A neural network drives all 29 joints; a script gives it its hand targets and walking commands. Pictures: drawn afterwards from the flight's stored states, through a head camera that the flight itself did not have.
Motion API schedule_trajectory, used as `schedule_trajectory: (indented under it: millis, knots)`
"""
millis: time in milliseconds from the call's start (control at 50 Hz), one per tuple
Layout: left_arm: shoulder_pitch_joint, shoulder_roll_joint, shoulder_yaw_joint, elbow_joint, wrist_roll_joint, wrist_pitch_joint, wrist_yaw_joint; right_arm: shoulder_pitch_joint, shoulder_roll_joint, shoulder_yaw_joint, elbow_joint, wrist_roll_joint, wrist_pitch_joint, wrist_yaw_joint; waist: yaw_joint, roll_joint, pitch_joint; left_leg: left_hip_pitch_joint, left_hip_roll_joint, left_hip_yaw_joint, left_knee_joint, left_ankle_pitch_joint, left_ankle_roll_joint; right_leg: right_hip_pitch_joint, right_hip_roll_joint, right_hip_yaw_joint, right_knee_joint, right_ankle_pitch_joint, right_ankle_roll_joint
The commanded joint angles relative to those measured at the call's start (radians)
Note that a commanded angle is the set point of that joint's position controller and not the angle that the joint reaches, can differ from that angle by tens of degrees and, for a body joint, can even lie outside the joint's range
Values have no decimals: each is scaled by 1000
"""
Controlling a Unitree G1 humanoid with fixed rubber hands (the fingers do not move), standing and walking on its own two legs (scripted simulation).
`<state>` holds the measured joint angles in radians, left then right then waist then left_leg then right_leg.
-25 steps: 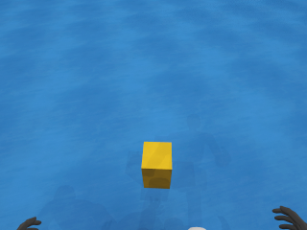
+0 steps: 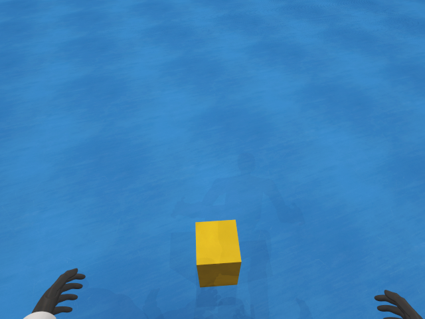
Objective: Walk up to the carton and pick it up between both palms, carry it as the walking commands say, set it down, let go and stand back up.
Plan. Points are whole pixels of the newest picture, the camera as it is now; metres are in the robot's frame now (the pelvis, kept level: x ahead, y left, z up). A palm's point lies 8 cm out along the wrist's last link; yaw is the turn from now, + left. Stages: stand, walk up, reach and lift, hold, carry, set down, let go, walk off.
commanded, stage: walk up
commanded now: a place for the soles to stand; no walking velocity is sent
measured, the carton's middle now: (217, 254) +0.51 +0.02 -0.62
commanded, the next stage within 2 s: none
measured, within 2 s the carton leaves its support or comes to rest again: neither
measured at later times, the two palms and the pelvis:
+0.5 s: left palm out of the picture +0.13 +0.30 -0.07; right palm out of the picture +0.09 -0.34 -0.08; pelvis +0.00 -0.02 +0.01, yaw -2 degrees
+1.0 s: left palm out of the picture +0.13 +0.28 -0.07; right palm out of the picture +0.08 -0.36 -0.09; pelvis +0.01 -0.03 +0.01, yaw -1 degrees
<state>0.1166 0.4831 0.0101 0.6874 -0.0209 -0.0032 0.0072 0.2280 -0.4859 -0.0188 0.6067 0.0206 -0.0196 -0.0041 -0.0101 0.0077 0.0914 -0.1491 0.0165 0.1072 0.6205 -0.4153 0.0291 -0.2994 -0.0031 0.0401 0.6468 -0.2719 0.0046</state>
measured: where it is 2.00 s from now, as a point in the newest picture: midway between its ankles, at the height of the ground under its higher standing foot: outside the picture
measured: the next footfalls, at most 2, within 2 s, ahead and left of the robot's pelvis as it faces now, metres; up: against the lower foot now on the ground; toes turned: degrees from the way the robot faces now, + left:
right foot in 1.48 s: +0.20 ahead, -0.14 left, +0.00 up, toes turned +20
left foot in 1.64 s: +0.09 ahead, +0.11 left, +0.00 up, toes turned +9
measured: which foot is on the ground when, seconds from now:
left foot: down 0.00-1.00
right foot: down 0.00-1.00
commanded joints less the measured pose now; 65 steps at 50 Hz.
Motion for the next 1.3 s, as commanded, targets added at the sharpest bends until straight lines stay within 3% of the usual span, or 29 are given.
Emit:
schedule_trajectory:
  millis: [0,140,280,420,620,920,940,960,980,1020,1040,1060,1100,1120,1140,1160,1180,1200,1220,1240,1260,1280]
  knots:
    - [-34,150,43,-5,1,1,6,20,-182,-57,-5,-2,-1,-6,-10,55,-120,36,181,-124,-113,641,7,81,-70,41,-28,364,-54]
    - [-74,138,41,97,5,5,8,-41,-166,-54,78,-8,1,-1,-5,45,-119,31,168,-91,-183,501,12,142,-86,50,-93,381,-57]
    - [-91,122,43,172,10,3,9,-79,-147,-56,156,-16,3,4,1,22,-92,14,163,-81,-260,296,22,164,-91,64,-144,324,-58]
    - [-91,117,46,222,12,-3,8,-96,-130,-61,222,-21,4,5,5,-6,-66,27,151,-76,-305,180,18,154,-99,89,-192,275,-63]
    - [-88,119,46,256,15,-13,9,-81,-107,-64,296,-25,2,3,2,-48,-72,100,122,-75,-316,163,5,110,-122,149,-279,235,-79]
    - [-74,106,44,274,16,-15,10,-65,-95,-66,334,-27,-4,-3,4,-15,-83,107,137,-70,-323,239,0,134,-105,120,-272,290,-76]
    - [17,112,70,250,34,-16,-2,-3,-106,-84,303,-43,-14,3,8,-8,-141,86,115,-49,-250,-39,45,194,-67,80,-215,-93,-110]
    - [22,118,80,233,39,-10,-9,-22,-96,-83,281,-51,-15,11,21,-17,-69,8,123,-87,-245,-178,63,128,-75,126,-228,-273,-128]
    - [23,120,86,211,38,-6,-16,-33,-92,-84,256,-55,-14,18,27,-22,5,-54,120,-119,-241,-222,66,74,-83,178,-250,-358,-146]
    - [49,129,89,181,38,-9,-21,-35,-92,-87,214,-53,-18,24,40,-48,67,-136,84,-121,-188,-130,51,85,-114,276,-307,-348,-174]
    - [81,148,94,178,42,-13,-16,-26,-85,-87,195,-51,-21,22,49,-93,46,-185,50,-99,-122,-67,41,158,-149,347,-338,-313,-199]
    - [110,171,103,174,46,-16,-11,-4,-77,-88,182,-48,-25,19,52,-149,16,-233,6,-77,-41,-53,33,234,-204,425,-352,-239,-243]
    - [159,178,111,151,50,-21,-4,11,-87,-92,142,-51,-31,11,59,-162,-1,-312,1,-139,39,-122,37,301,-290,484,-340,-30,-295]
    - [152,175,110,134,47,-20,-2,32,-87,-93,128,-50,-36,8,45,-140,-9,-276,18,-157,-3,-98,40,277,-298,445,-324,38,-282]
    - [114,171,105,116,42,-18,-5,79,-84,-95,128,-48,-40,6,10,-128,-29,-169,18,-142,-96,-29,47,214,-273,364,-292,79,-242]
    - [40,153,93,93,33,-14,-11,153,-84,-99,141,-47,-43,4,-49,-113,-49,16,11,-129,-218,71,58,80,-210,252,-218,55,-182]
    - [-43,92,74,56,29,-18,-18,216,-134,-115,152,-53,-47,-2,-96,26,-35,187,102,-291,-327,16,88,-122,-91,104,-18,47,-110]
    - [-48,52,62,15,34,-25,-21,244,-231,-145,145,-49,-47,-6,-104,235,-1,329,288,-582,-382,100,166,-369,69,-24,193,-163,-49]
    - [-51,75,72,1,52,-24,-7,284,-214,-145,140,-52,-41,-12,-115,132,50,331,382,-613,-348,323,241,-456,50,54,324,-314,-30]
    - [-14,85,76,4,51,-27,-4,282,-176,-133,126,-46,-35,-19,-95,33,66,331,367,-519,-282,535,250,-453,27,89,398,-285,-22]
    - [37,81,75,11,45,-29,-9,258,-152,-126,104,-46,-28,-23,-66,24,64,325,319,-405,-240,705,223,-425,2,81,383,-220,-8]
    - [42,79,72,1,43,-32,-12,230,-140,-122,82,-43,-20,-25,-62,64,59,314,270,-325,-242,747,185,-402,-19,55,302,-173,-1]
